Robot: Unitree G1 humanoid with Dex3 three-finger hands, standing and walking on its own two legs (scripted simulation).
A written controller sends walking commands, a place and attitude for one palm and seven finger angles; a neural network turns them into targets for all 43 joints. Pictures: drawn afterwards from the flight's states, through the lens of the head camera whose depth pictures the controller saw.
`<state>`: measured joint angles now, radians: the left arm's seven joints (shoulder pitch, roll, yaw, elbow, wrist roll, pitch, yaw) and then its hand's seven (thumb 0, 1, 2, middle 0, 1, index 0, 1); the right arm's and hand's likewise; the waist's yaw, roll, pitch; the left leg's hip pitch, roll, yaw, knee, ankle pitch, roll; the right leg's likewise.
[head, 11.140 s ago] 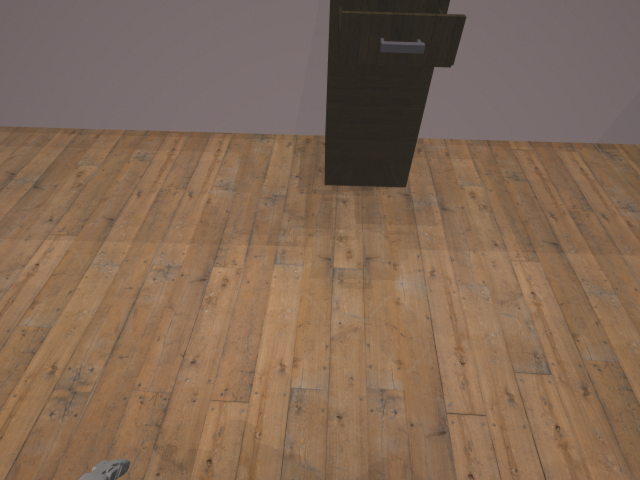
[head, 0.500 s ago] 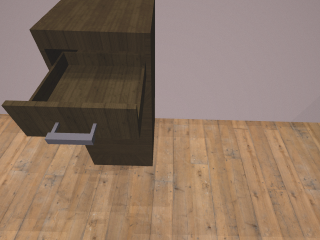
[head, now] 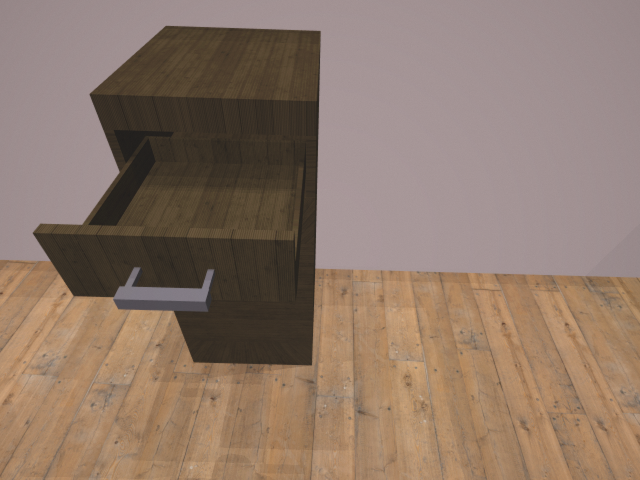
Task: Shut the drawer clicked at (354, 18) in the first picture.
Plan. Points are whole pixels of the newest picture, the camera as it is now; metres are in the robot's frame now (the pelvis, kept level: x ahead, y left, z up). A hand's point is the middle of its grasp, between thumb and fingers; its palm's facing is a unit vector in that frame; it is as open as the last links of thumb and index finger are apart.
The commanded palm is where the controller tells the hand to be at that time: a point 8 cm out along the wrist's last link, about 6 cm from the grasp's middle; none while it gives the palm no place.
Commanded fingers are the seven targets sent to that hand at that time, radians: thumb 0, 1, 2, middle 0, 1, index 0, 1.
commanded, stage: look again from close up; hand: left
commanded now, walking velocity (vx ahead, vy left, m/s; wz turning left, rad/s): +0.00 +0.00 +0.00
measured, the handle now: (168, 287) +0.37 +0.25 +0.04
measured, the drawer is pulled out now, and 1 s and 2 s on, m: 0.29 0.29 0.29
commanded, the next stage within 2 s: shuffle to correct the standing spot in 0.20 s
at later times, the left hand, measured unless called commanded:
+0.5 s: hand out of the picture -0.03 +0.19 -0.17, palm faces +0.01 -0.98 -0.20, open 7.4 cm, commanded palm none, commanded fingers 0.00 0.90 0.90 -0.20 -0.30 -0.20 -0.30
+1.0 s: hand out of the picture +0.15 +0.21 -0.16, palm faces +0.00 -0.97 -0.23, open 7.3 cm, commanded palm none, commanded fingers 0.00 0.90 0.90 -0.20 -0.30 -0.20 -0.30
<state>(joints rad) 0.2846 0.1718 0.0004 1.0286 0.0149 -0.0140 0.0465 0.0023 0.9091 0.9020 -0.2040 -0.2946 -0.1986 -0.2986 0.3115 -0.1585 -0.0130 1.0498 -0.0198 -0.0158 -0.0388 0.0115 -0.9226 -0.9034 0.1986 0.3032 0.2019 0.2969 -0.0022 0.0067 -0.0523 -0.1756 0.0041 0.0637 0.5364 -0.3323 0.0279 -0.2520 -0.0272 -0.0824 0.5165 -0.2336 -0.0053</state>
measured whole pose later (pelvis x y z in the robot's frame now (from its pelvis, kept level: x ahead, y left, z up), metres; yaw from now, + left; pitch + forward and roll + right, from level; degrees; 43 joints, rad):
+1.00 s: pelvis +0.09 +0.03 +0.00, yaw -1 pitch -1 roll +0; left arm 0.22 0.17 0.05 1.03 0.02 0.00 0.03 0.03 0.95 0.90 -0.20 -0.29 -0.20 -0.30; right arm 0.46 -0.09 0.02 1.13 -0.02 -0.05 -0.05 0.01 -0.91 -0.90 0.20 0.30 0.20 0.30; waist -0.04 0.03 0.06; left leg 0.02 -0.04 0.11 0.34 -0.36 0.07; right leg -0.48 -0.05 -0.13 0.81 -0.27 -0.01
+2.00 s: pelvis +0.08 +0.02 +0.00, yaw -1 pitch -2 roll +1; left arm 0.34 0.08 -0.01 1.12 0.01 -0.01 0.04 0.00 0.91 0.90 -0.20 -0.29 -0.20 -0.30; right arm 0.27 -0.13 -0.02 1.16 -0.01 0.01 -0.04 0.01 -0.91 -0.90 0.20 0.30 0.20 0.30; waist 0.00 0.00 0.03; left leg -0.18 0.06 0.07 0.46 -0.25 -0.04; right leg -0.11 0.03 -0.07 0.46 -0.32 -0.05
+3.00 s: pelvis +0.07 +0.06 -0.01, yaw +0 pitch +2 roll +0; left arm 0.50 0.17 0.01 0.04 -0.12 -0.09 0.15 0.03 0.95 0.90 -0.26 -0.36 -0.26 -0.36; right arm 0.31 -0.24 -0.02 0.83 0.03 -0.27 -0.06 0.03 -0.93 -0.90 0.20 0.30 0.21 0.30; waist -0.03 0.03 -0.07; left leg -0.35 -0.04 0.05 0.60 -0.28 0.05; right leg -0.28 -0.05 -0.06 0.62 -0.37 0.01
